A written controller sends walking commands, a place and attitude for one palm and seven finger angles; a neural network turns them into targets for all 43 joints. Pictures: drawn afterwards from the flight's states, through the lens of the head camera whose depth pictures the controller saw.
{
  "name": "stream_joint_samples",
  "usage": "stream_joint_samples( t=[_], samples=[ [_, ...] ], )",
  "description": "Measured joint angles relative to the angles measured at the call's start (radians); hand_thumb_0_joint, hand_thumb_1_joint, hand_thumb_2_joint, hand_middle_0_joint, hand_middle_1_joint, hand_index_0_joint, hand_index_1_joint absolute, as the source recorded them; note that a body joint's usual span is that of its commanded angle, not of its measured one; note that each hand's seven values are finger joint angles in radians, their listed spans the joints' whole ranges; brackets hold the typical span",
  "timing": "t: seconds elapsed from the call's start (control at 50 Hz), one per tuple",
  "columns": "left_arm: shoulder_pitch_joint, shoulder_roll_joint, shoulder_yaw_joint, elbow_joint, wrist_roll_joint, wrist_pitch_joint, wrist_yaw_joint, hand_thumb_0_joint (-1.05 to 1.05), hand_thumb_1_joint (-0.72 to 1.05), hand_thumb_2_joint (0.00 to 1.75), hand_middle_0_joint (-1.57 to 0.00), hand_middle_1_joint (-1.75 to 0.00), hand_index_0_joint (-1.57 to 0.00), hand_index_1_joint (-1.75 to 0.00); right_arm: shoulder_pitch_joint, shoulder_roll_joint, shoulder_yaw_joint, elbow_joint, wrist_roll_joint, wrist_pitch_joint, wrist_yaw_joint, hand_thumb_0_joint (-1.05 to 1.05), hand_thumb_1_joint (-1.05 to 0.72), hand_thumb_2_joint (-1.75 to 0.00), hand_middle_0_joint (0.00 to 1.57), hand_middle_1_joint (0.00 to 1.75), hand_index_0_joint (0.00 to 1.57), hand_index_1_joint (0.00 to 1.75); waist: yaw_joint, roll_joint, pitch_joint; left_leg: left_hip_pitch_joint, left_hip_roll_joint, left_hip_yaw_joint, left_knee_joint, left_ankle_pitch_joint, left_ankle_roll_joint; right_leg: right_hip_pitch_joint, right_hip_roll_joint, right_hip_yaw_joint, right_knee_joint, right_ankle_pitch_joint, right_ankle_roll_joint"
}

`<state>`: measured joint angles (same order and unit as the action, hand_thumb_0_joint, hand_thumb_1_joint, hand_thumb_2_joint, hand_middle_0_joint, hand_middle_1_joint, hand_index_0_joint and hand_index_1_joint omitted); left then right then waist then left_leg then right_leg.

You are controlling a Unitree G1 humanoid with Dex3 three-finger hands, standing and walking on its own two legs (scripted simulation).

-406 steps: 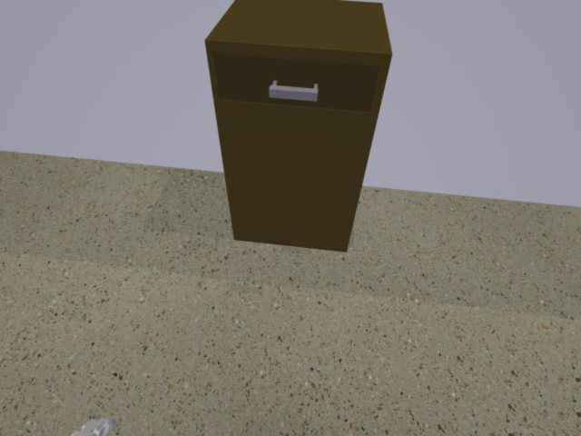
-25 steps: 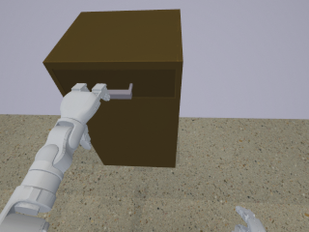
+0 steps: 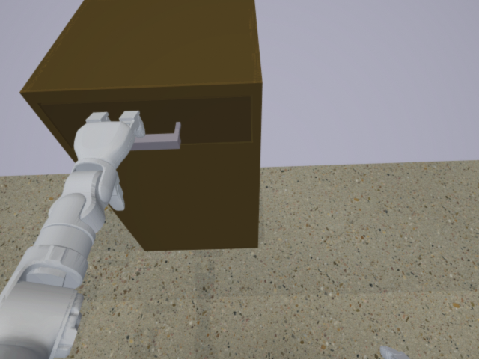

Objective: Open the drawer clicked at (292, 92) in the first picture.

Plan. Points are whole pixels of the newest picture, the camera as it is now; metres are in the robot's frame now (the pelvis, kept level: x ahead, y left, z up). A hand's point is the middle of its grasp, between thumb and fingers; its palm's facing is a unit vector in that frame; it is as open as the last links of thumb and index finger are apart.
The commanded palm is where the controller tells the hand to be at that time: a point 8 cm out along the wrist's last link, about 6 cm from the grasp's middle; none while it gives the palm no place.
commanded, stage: move the hooked fingers above the handle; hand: left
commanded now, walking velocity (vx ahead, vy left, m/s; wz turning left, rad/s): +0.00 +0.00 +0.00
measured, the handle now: (151, 134) +0.57 +0.23 +0.00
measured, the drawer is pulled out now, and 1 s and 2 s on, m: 0.00 0.00 0.00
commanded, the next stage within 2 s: none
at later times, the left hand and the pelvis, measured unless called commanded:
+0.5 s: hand (127, 142) +0.49 +0.25 +0.06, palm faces -0.07 +0.01 -1.00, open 13.9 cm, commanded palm +0.49 +0.24 +0.11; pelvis +0.00 +0.01 -0.01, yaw -1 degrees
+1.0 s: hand (127, 141) +0.51 +0.25 +0.04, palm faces -0.09 +0.01 -1.00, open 13.8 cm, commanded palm +0.50 +0.25 +0.11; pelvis +0.00 +0.02 -0.02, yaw -2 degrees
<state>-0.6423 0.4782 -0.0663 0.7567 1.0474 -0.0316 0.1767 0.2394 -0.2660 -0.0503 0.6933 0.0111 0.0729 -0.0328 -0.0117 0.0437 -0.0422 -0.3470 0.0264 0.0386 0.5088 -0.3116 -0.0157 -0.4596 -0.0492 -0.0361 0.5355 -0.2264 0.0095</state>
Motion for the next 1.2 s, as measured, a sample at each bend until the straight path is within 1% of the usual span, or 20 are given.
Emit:
stream_joint_samples(
  t=[0.06, 0.14, 0.2, 0.26, 0.3, 0.36, 0.4, 0.46, 0.54, 0.6, 0.68, 0.74, 0.8, 0.84, 0.9, 0.94, 1.04, 1.1, 1.16, 1.2],
  samples=[
    [-0.036, 0.004, -0.005, 0.046, -0.003, 0.002, -0.019, 0.00, -0.49, 0.30, -0.32, -1.20, -0.31, -1.20, 0.010, -0.001, -0.002, -0.003, -0.001, 0.003, 0.001, 0.01, -0.91, -0.90, 0.20, 0.29, 0.20, 0.30, -0.007, 0.003, -0.006, -0.018, 0.000, -0.002, 0.010, -0.005, 0.001, -0.016, 0.000, -0.001, 0.007, -0.004, 0.000],
    [-0.066, 0.002, -0.002, 0.081, -0.006, -0.036, -0.038, -0.01, -0.49, 0.30, -0.32, -1.20, -0.31, -1.20, 0.026, -0.002, -0.004, -0.006, -0.005, 0.008, -0.002, 0.01, -0.91, -0.90, 0.20, 0.29, 0.20, 0.30, -0.017, 0.003, -0.012, -0.040, 0.001, -0.003, 0.028, -0.015, 0.002, -0.035, 0.000, -0.002, 0.020, -0.011, 0.002],
    [-0.086, 0.006, 0.015, 0.106, 0.006, -0.070, -0.026, 0.00, -0.49, 0.30, -0.32, -1.20, -0.32, -1.20, 0.037, -0.002, -0.004, -0.007, -0.009, 0.011, -0.003, 0.01, -0.91, -0.90, 0.20, 0.29, 0.20, 0.30, -0.028, -0.003, -0.017, -0.061, 0.002, -0.001, 0.046, -0.024, 0.003, -0.057, 0.000, 0.001, 0.035, -0.017, 0.003],
    [-0.111, 0.015, 0.038, 0.135, 0.023, -0.087, 0.005, 0.00, -0.49, 0.30, -0.32, -1.20, -0.32, -1.20, 0.048, -0.001, -0.007, -0.007, -0.013, 0.010, 0.001, 0.01, -0.91, -0.90, 0.20, 0.29, 0.20, 0.30, -0.040, -0.008, -0.022, -0.090, 0.004, 0.002, 0.066, -0.031, 0.003, -0.085, 0.002, 0.005, 0.050, -0.020, 0.003],
    [-0.134, 0.026, 0.048, 0.164, 0.035, -0.082, 0.030, 0.00, -0.49, 0.30, -0.32, -1.20, -0.32, -1.20, 0.055, -0.002, -0.009, -0.006, -0.015, 0.009, 0.004, 0.01, -0.91, -0.90, 0.20, 0.29, 0.20, 0.30, -0.048, -0.010, -0.024, -0.111, 0.005, 0.003, 0.080, -0.036, 0.003, -0.105, 0.003, 0.006, 0.059, -0.022, 0.003],
    [-0.180, 0.046, 0.050, 0.223, 0.047, -0.054, 0.054, 0.00, -0.49, 0.30, -0.32, -1.20, -0.32, -1.20, 0.064, -0.004, -0.009, 0.001, -0.016, 0.005, 0.010, 0.01, -0.91, -0.90, 0.20, 0.29, 0.20, 0.30, -0.061, -0.012, -0.024, -0.144, 0.005, 0.003, 0.098, -0.040, 0.005, -0.135, 0.003, 0.007, 0.070, -0.021, 0.004],
    [-0.211, 0.060, 0.050, 0.262, 0.050, -0.035, 0.056, 0.00, -0.49, 0.30, -0.32, -1.20, -0.31, -1.20, 0.072, -0.006, -0.009, 0.005, -0.017, 0.003, 0.012, 0.01, -0.91, -0.90, 0.20, 0.29, 0.20, 0.30, -0.071, -0.011, -0.024, -0.164, 0.006, 0.004, 0.107, -0.042, 0.006, -0.152, 0.003, 0.008, 0.073, -0.019, 0.005],
    [-0.250, 0.077, 0.049, 0.304, 0.045, -0.022, 0.039, 0.00, -0.49, 0.30, -0.32, -1.20, -0.31, -1.20, 0.088, -0.009, -0.011, 0.011, -0.018, 0.003, 0.012, 0.01, -0.91, -0.90, 0.20, 0.29, 0.20, 0.30, -0.084, -0.010, -0.026, -0.188, 0.006, 0.004, 0.117, -0.043, 0.009, -0.172, 0.004, 0.009, 0.073, -0.015, 0.008],
    [-0.286, 0.085, 0.037, 0.332, 0.037, -0.039, 0.011, -0.01, -0.49, 0.30, -0.32, -1.20, -0.32, -1.20, 0.116, -0.010, -0.015, 0.023, -0.022, 0.005, 0.008, 0.01, -0.91, -0.90, 0.20, 0.29, 0.20, 0.30, -0.099, -0.011, -0.039, -0.209, 0.007, 0.005, 0.128, -0.049, 0.012, -0.189, 0.005, 0.010, 0.075, -0.015, 0.011],
    [-0.320, 0.085, 0.032, 0.359, 0.042, -0.061, 0.006, -0.01, -0.49, 0.30, -0.32, -1.20, -0.32, -1.20, 0.129, -0.013, -0.011, 0.031, -0.023, 0.005, 0.007, 0.01, -0.91, -0.90, 0.20, 0.29, 0.20, 0.30, -0.114, -0.015, -0.041, -0.227, 0.007, 0.005, 0.144, -0.057, 0.014, -0.204, 0.005, 0.010, 0.082, -0.018, 0.013],
    [-0.352, 0.097, 0.059, 0.377, 0.063, -0.079, 0.028, 0.00, -0.49, 0.30, -0.32, -1.20, -0.32, -1.20, 0.141, -0.014, -0.006, 0.027, -0.032, 0.003, 0.011, 0.01, -0.91, -0.90, 0.20, 0.29, 0.20, 0.30, -0.139, -0.018, -0.049, -0.268, 0.008, 0.010, 0.169, -0.066, 0.018, -0.245, 0.005, 0.017, 0.101, -0.021, 0.016],
    [-0.356, 0.111, 0.097, 0.380, 0.071, -0.073, 0.052, 0.00, -0.49, 0.30, -0.32, -1.20, -0.32, -1.20, 0.148, -0.018, -0.002, 0.021, -0.040, 0.009, 0.018, 0.01, -0.91, -0.90, 0.20, 0.29, 0.20, 0.30, -0.151, -0.013, -0.055, -0.292, 0.011, 0.020, 0.186, -0.075, 0.020, -0.273, 0.008, 0.027, 0.115, -0.023, 0.019],
    [-0.340, 0.109, 0.113, 0.366, 0.071, -0.068, 0.067, 0.00, -0.49, 0.30, -0.34, -1.23, -0.33, -1.21, 0.156, -0.019, 0.000, 0.019, -0.042, 0.018, 0.026, 0.01, -0.91, -0.90, 0.20, 0.29, 0.20, 0.30, -0.145, -0.004, -0.061, -0.302, 0.013, 0.028, 0.195, -0.081, 0.023, -0.285, 0.011, 0.036, 0.121, -0.024, 0.022],
    [-0.323, 0.108, 0.117, 0.363, 0.070, -0.043, 0.067, 0.00, -0.49, 0.30, -0.34, -1.23, -0.34, -1.21, 0.156, -0.017, 0.002, 0.018, -0.040, 0.026, 0.030, 0.01, -0.91, -0.90, 0.20, 0.29, 0.20, 0.30, -0.142, 0.002, -0.066, -0.301, 0.014, 0.032, 0.194, -0.082, 0.024, -0.286, 0.012, 0.040, 0.119, -0.024, 0.023],
    [-0.299, 0.111, 0.114, 0.368, 0.062, -0.009, 0.059, 0.00, -0.49, 0.30, -0.33, -1.23, -0.33, -1.21, 0.152, -0.011, 0.004, 0.016, -0.034, 0.032, 0.033, 0.01, -0.91, -0.90, 0.20, 0.29, 0.20, 0.30, -0.133, 0.008, -0.065, -0.290, 0.014, 0.036, 0.188, -0.081, 0.025, -0.276, 0.014, 0.043, 0.113, -0.022, 0.025],
    [-0.284, 0.113, 0.109, 0.364, 0.055, -0.004, 0.045, 0.00, -0.49, 0.30, -0.33, -1.22, -0.33, -1.21, 0.148, -0.006, 0.005, 0.014, -0.030, 0.032, 0.031, 0.01, -0.91, -0.90, 0.20, 0.29, 0.20, 0.30, -0.126, 0.009, -0.062, -0.280, 0.014, 0.033, 0.181, -0.078, 0.025, -0.265, 0.013, 0.041, 0.106, -0.020, 0.024],
    [-0.276, 0.105, 0.059, 0.332, 0.044, -0.039, 0.009, 0.00, -0.49, 0.30, -0.32, -1.21, -0.32, -1.20, 0.139, 0.006, 0.000, 0.013, -0.026, 0.021, 0.018, 0.01, -0.91, -0.90, 0.21, 0.29, 0.20, 0.30, -0.106, 0.002, -0.056, -0.262, 0.010, 0.012, 0.171, -0.071, 0.022, -0.234, 0.008, 0.019, 0.092, -0.019, 0.021],
    [-0.297, 0.091, 0.022, 0.322, 0.040, -0.066, 0.010, -0.01, -0.49, 0.30, -0.32, -1.21, -0.32, -1.20, 0.130, 0.006, -0.004, 0.017, -0.026, 0.013, 0.014, 0.01, -0.91, -0.90, 0.21, 0.29, 0.20, 0.30, -0.099, -0.006, -0.056, -0.260, 0.007, -0.003, 0.174, -0.071, 0.019, -0.224, 0.004, 0.005, 0.092, -0.023, 0.019],
    [-0.333, 0.077, 0.011, 0.341, 0.043, -0.078, 0.026, -0.01, -0.49, 0.30, -0.32, -1.20, -0.32, -1.20, 0.113, 0.000, -0.002, 0.019, -0.027, 0.006, 0.013, 0.01, -0.91, -0.90, 0.21, 0.29, 0.20, 0.30, -0.105, -0.013, -0.057, -0.266, 0.006, -0.012, 0.181, -0.073, 0.017, -0.226, 0.001, -0.004, 0.099, -0.028, 0.017],
    [-0.352, 0.074, 0.017, 0.358, 0.048, -0.070, 0.041, -0.01, -0.49, 0.30, -0.32, -1.20, -0.32, -1.20, 0.103, -0.006, 0.000, 0.014, -0.029, 0.002, 0.016, 0.01, -0.91, -0.90, 0.20, 0.29, 0.20, 0.30, -0.113, -0.016, -0.060, -0.274, 0.006, -0.013, 0.185, -0.074, 0.016, -0.235, 0.001, -0.005, 0.105, -0.030, 0.016]
  ],
)
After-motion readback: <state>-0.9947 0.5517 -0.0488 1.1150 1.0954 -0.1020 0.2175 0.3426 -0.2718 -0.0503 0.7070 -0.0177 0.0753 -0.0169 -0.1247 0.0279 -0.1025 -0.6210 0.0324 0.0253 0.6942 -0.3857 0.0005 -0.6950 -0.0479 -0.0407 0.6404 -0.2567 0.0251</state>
